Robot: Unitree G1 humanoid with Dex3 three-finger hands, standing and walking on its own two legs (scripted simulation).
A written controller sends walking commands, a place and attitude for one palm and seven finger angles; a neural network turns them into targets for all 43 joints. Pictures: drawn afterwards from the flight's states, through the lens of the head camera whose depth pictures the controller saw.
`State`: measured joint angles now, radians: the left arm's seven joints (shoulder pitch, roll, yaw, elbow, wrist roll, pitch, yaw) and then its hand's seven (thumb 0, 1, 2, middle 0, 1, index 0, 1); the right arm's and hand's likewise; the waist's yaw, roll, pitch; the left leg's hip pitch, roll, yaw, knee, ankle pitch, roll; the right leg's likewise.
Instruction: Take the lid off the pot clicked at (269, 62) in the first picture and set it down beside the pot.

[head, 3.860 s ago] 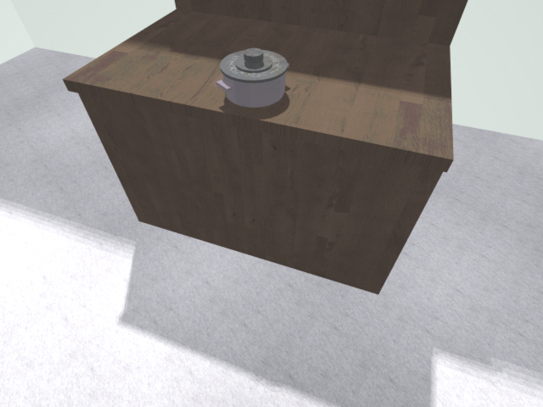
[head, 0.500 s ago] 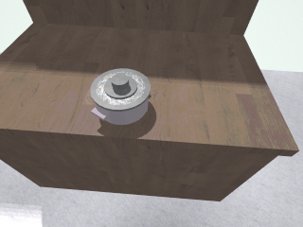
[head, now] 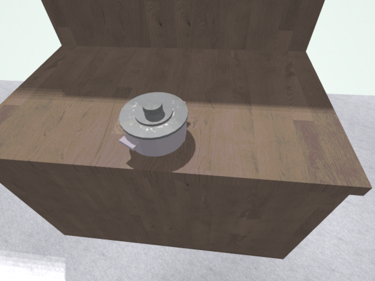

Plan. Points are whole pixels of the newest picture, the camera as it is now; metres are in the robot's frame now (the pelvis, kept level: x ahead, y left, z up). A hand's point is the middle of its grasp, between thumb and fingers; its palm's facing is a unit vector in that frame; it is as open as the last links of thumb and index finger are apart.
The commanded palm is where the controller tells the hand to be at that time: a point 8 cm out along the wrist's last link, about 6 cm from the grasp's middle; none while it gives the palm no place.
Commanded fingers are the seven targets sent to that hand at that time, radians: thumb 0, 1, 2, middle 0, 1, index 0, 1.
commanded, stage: look again from close up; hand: left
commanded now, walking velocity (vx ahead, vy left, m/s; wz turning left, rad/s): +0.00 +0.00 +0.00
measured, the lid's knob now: (152, 106) +0.53 +0.13 +0.09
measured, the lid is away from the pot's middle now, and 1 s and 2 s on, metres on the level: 0.00 0.00 0.00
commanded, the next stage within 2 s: lift the closed hand beside the body in 0.78 s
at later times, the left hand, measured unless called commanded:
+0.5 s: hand out of the picture +0.03 +0.17 -0.17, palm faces +0.01 -0.97 -0.23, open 7.3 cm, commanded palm none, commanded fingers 0.00 0.90 0.90 -0.20 -0.30 -0.20 -0.30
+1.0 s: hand out of the picture +0.09 +0.20 -0.12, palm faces +0.14 -0.94 -0.30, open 7.0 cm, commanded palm +0.11 +0.23 -0.05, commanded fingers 0.00 0.90 0.90 -0.51 -0.64 -0.51 -0.64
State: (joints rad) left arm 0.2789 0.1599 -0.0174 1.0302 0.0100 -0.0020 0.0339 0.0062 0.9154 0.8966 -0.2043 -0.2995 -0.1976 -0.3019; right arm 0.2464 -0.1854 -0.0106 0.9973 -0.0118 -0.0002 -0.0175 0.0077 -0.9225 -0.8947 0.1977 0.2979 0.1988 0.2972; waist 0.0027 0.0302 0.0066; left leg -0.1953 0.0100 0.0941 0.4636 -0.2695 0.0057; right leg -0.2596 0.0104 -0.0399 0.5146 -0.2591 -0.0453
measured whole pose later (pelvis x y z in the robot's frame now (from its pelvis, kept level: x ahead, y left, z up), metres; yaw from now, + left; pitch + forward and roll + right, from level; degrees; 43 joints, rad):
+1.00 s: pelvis +0.02 +0.01 +0.00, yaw +2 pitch -1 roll +0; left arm 0.43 0.18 -0.05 0.53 -0.04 0.03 0.13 0.04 0.96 0.90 -0.25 -0.34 -0.24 -0.35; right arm 0.34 -0.20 0.01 0.96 0.05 -0.17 -0.05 0.02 -0.92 -0.89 0.20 0.30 0.20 0.30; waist 0.02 0.03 0.03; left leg -0.15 0.01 0.06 0.45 -0.29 0.01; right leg -0.18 0.01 -0.07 0.47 -0.27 -0.04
